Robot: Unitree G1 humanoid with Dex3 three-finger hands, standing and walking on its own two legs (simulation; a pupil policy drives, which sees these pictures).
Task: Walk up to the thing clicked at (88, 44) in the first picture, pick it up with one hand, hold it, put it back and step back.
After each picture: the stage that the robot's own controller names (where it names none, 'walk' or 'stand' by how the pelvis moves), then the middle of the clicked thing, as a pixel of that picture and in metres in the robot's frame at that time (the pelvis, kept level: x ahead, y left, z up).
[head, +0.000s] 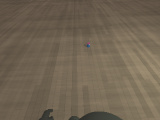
stand; (88, 44) +1.69 +0.09 -0.72
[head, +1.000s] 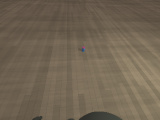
walk; (83, 49) +1.56 +0.11 -0.72
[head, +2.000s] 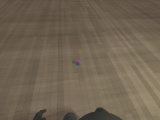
walk; (78, 62) +1.00 +0.17 -0.72
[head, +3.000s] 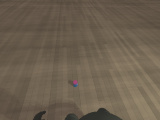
walk; (75, 83) +0.62 +0.17 -0.72
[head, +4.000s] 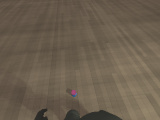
stand; (73, 93) +0.41 +0.20 -0.70
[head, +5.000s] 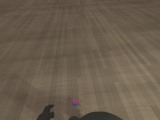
stand; (74, 102) +0.36 +0.20 -0.72
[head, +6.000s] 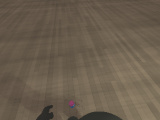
stand; (71, 104) +0.31 +0.22 -0.71
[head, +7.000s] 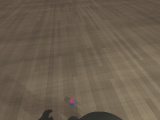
stand; (72, 102) +0.34 +0.23 -0.72
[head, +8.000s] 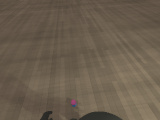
stand; (73, 103) +0.34 +0.21 -0.73
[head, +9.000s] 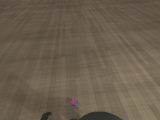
stand; (74, 103) +0.35 +0.20 -0.73
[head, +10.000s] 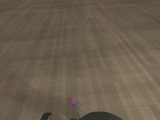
go down; (74, 102) +0.35 +0.20 -0.73
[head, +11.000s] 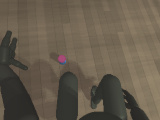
go down; (62, 60) +0.44 +0.22 -0.33
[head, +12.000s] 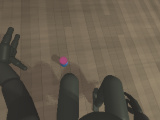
approach; (63, 62) +0.44 +0.21 -0.31
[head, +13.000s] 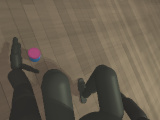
close in; (34, 55) +0.44 +0.26 -0.23
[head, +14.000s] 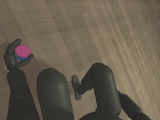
close; (23, 53) +0.43 +0.27 -0.23
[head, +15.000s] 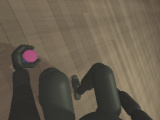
lift; (29, 57) +0.40 +0.24 -0.23
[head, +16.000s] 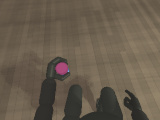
lift; (63, 70) +0.34 +0.19 -0.01
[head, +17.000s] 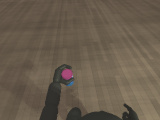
hold; (68, 77) +0.31 +0.17 +0.00
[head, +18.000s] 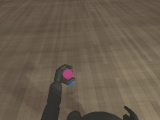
hold; (68, 77) +0.32 +0.17 +0.00
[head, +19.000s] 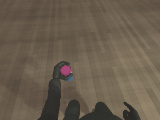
crouch; (67, 73) +0.35 +0.17 -0.04
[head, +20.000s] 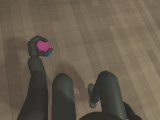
lower; (45, 48) +0.48 +0.26 -0.10
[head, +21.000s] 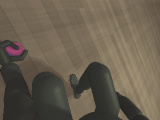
lower; (16, 52) +0.44 +0.28 -0.23
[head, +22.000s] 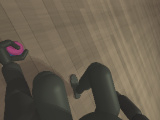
lower; (16, 51) +0.44 +0.28 -0.23
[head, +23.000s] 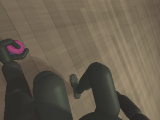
lower; (17, 50) +0.44 +0.28 -0.23
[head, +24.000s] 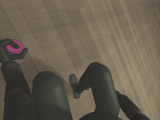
lower; (16, 50) +0.45 +0.28 -0.23
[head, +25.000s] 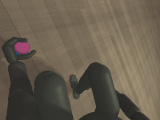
open; (22, 50) +0.44 +0.26 -0.24
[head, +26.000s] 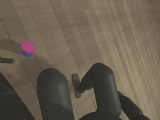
stand; (28, 49) +0.44 +0.26 -0.24
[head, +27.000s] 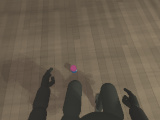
walk; (73, 69) +0.44 +0.18 -0.45
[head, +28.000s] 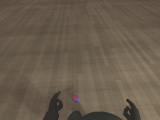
stand; (76, 99) +0.38 +0.16 -0.66
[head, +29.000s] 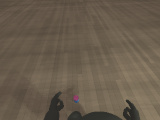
stand; (76, 99) +0.39 +0.17 -0.67
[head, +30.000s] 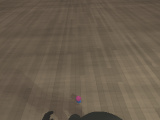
stand; (78, 99) +0.39 +0.15 -0.71
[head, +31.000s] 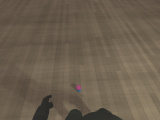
walk; (78, 88) +0.43 +0.12 -0.70
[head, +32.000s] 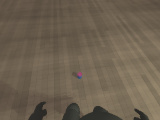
walk; (79, 75) +0.60 +0.13 -0.70
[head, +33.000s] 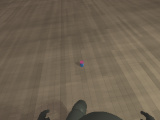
walk; (81, 63) +0.92 +0.25 -0.70
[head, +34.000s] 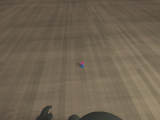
stand; (82, 64) +1.02 +0.16 -0.71
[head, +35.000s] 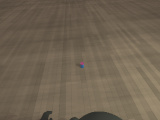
stand; (82, 65) +1.02 +0.18 -0.73
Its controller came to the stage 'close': yes
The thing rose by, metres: 0.71
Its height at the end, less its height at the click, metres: +0.00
